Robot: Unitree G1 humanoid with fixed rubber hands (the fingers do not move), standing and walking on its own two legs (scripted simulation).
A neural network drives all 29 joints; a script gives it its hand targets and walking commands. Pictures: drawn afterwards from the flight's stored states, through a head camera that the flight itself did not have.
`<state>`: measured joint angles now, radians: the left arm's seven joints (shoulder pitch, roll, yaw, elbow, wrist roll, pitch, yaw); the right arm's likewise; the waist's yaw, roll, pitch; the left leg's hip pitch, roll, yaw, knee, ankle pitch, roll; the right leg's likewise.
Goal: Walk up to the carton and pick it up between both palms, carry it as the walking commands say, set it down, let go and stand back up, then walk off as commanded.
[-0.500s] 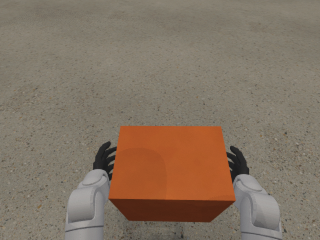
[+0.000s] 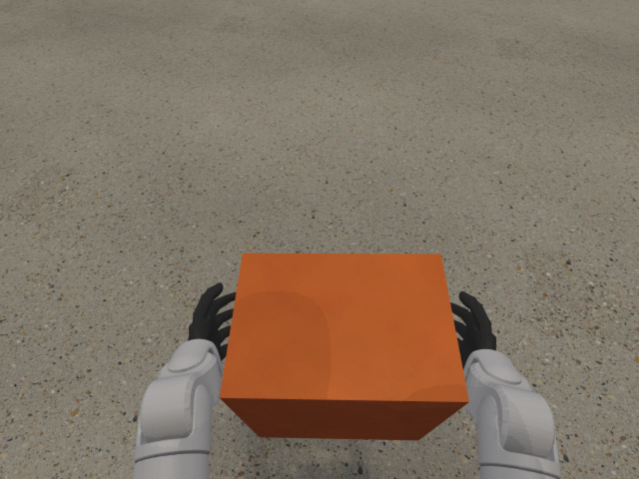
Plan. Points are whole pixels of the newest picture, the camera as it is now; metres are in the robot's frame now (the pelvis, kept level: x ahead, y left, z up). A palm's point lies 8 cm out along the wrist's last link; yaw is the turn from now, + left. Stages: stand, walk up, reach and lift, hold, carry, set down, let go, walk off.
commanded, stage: carry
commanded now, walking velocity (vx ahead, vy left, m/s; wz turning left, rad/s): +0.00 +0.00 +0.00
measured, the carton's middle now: (339, 356) +0.27 -0.02 -0.01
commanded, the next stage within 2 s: hold in 0.30 s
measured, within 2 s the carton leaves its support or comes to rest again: neither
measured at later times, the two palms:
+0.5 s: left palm (209, 348) +0.28 +0.14 +0.03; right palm (471, 348) +0.26 -0.18 +0.03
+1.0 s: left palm (215, 343) +0.28 +0.14 +0.02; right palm (471, 338) +0.27 -0.19 +0.03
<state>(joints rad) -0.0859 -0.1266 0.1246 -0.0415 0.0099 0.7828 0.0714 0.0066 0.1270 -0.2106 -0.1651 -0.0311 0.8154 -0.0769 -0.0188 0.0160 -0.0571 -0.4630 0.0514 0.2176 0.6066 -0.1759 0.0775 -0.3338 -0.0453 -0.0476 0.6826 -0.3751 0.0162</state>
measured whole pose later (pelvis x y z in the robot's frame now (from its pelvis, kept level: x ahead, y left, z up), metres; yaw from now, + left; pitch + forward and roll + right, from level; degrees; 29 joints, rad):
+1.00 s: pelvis -0.01 +0.00 +0.00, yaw +0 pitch -7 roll +0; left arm -0.32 -0.11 0.20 0.38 0.12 0.69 0.11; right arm -0.31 0.04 -0.32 0.44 -0.16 0.64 0.07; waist -0.02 -0.05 0.03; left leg -0.32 -0.05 0.06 0.60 -0.17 0.08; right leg -0.19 -0.04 -0.05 0.68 -0.39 -0.04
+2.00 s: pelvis -0.03 -0.03 -0.05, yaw -2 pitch +28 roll +0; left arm -0.33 0.01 0.22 0.52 0.11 -0.02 0.13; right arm -0.42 0.00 -0.07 0.58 -0.10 0.01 -0.13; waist -0.02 -0.03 0.00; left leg -1.16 0.01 0.05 0.82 -0.15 0.04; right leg -1.06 0.01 -0.05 0.96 -0.39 -0.04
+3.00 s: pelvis -0.07 -0.02 -0.19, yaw -3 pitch +43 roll -1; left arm -0.77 0.12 0.21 0.55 -0.04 0.07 0.19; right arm -0.86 -0.16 -0.05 0.60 0.10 0.08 -0.17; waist -0.02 -0.04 0.07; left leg -1.87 0.04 0.05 1.37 -0.25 0.04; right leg -1.75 0.01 -0.05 1.53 -0.53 -0.03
